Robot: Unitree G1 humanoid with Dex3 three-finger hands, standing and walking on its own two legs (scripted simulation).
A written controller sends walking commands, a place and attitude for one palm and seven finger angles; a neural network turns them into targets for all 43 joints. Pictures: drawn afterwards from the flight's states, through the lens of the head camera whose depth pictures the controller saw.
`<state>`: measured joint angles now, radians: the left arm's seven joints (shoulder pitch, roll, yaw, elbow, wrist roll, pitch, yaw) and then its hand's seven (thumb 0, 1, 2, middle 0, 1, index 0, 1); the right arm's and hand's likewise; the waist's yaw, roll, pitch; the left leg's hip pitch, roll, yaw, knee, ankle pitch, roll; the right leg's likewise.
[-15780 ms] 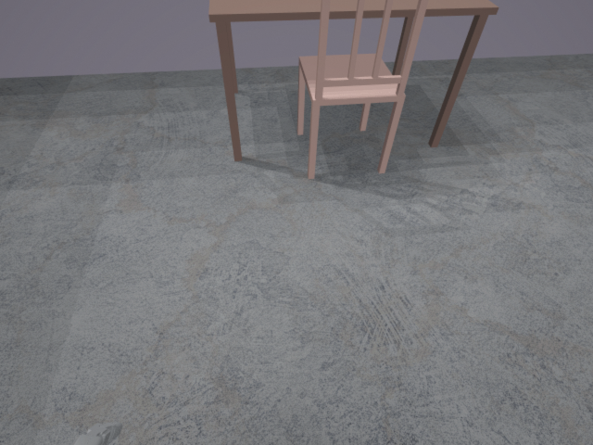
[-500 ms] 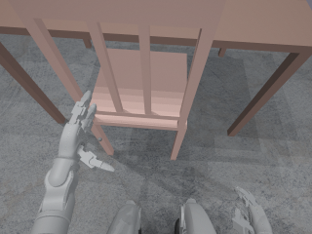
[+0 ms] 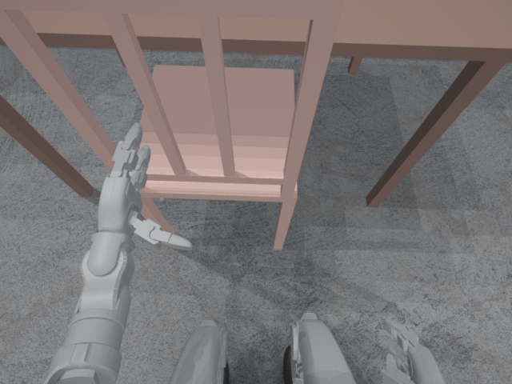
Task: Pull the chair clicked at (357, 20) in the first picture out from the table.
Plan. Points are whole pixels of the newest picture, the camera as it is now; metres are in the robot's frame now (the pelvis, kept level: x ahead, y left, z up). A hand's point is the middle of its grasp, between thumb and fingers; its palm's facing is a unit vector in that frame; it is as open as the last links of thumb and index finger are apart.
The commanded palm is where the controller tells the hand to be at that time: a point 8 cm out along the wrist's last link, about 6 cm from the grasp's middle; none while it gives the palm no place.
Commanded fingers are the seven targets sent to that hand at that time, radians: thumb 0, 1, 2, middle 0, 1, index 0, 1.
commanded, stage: aim the fingers beside a spindle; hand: left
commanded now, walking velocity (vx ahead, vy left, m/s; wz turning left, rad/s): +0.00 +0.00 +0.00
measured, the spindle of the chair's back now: (157, 115) +0.52 +0.16 +0.05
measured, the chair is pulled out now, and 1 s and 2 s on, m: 0.00 0.00 0.00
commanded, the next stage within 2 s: none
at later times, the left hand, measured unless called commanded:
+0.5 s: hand (157, 202) +0.38 +0.15 +0.02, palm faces -0.03 -1.00 -0.07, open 16.9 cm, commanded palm +0.35 +0.20 +0.02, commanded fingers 0.00 -0.50 0.30 -0.06 -0.08 -0.06 -0.08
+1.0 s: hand (159, 205) +0.37 +0.15 +0.03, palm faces -0.07 -1.00 -0.05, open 16.9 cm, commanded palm +0.35 +0.20 +0.02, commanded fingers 0.00 -0.50 0.30 -0.06 -0.08 -0.06 -0.08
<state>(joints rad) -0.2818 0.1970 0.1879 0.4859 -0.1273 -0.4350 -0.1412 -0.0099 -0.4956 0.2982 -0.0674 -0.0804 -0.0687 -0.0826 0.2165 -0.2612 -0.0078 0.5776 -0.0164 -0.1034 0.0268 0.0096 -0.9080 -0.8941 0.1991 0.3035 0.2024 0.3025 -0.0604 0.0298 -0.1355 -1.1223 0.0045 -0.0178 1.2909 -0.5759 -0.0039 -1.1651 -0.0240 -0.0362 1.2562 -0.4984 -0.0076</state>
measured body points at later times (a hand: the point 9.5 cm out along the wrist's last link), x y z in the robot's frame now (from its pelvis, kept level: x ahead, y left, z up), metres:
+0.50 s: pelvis +0.00 +0.00 +0.00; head +0.12 +0.00 +0.43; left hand +0.38 +0.21 +0.03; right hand +0.15 -0.25 -0.11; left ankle +0.02 +0.12 -0.62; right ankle +0.05 -0.12 -0.62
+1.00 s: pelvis +0.00 +0.01 +0.00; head +0.13 +0.01 +0.43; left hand +0.37 +0.20 +0.03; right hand +0.14 -0.25 -0.11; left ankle +0.02 +0.12 -0.62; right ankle +0.05 -0.12 -0.62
